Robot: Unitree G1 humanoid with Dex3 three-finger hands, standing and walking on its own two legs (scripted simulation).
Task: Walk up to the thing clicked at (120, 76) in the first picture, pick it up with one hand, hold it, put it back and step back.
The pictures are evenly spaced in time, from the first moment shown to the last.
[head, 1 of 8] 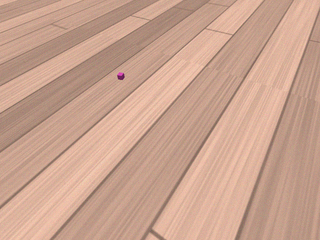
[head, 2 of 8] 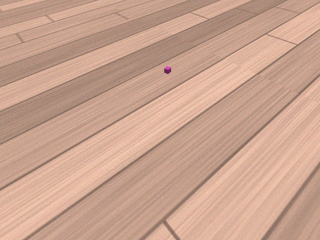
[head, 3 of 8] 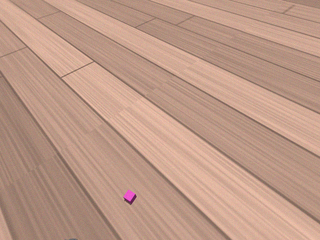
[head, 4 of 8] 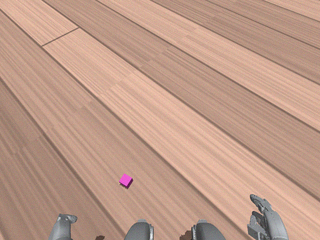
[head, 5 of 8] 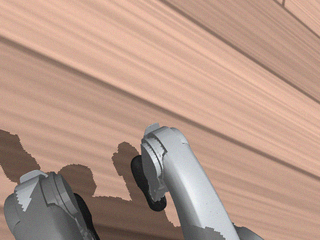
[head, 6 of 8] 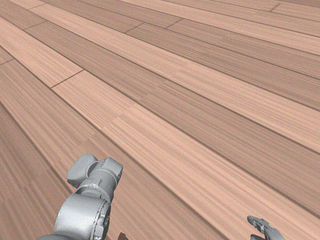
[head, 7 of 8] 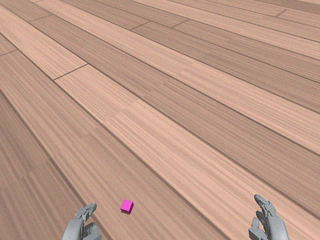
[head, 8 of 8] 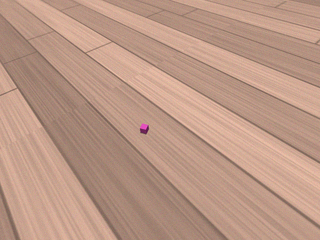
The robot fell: no
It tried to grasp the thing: yes
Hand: left
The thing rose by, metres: 0.67
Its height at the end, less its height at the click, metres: +0.00
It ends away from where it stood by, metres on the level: 0.02
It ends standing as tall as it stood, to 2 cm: yes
